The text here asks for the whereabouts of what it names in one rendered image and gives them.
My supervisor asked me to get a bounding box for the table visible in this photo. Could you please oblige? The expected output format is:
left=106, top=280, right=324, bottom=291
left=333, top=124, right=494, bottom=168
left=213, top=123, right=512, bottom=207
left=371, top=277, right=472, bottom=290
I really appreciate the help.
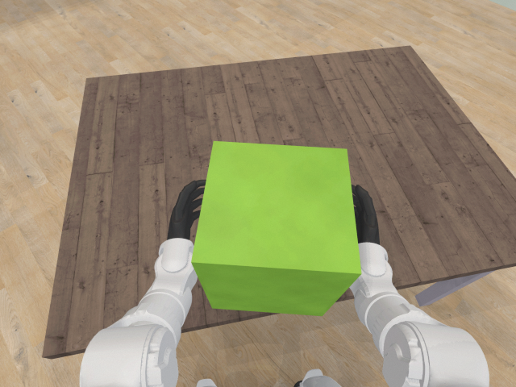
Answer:
left=42, top=46, right=516, bottom=359

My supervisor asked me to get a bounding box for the right robot shin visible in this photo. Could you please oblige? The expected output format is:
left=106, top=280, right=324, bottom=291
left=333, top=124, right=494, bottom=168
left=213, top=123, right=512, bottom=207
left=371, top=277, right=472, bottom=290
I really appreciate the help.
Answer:
left=302, top=369, right=323, bottom=383

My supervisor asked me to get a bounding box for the robot right forearm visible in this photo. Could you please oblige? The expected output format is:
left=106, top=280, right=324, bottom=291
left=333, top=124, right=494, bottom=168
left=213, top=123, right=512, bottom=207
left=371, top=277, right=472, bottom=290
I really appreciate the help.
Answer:
left=349, top=243, right=489, bottom=374

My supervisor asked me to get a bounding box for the robot left hand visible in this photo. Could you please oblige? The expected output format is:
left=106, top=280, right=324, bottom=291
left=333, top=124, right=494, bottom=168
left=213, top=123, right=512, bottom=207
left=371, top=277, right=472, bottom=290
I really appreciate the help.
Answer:
left=167, top=180, right=206, bottom=240

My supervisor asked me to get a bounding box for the carton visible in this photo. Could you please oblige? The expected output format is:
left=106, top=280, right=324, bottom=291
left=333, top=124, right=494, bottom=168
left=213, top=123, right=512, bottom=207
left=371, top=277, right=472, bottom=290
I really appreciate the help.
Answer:
left=191, top=141, right=362, bottom=316

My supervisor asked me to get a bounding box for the robot right upper arm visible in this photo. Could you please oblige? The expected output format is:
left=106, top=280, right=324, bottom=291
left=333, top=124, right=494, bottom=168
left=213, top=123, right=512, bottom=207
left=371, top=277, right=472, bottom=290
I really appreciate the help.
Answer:
left=382, top=321, right=489, bottom=387

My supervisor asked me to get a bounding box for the robot left upper arm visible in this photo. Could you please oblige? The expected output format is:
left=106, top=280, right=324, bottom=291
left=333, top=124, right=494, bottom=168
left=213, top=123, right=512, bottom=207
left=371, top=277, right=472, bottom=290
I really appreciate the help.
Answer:
left=81, top=324, right=179, bottom=387

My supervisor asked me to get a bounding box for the robot left forearm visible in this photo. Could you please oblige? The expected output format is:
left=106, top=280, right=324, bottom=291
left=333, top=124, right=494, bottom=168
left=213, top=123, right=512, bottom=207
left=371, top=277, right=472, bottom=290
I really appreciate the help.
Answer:
left=80, top=238, right=198, bottom=387

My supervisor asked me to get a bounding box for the robot right hand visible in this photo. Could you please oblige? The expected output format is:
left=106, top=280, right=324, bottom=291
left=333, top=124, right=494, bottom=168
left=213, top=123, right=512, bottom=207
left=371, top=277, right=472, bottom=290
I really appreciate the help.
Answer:
left=352, top=185, right=380, bottom=245

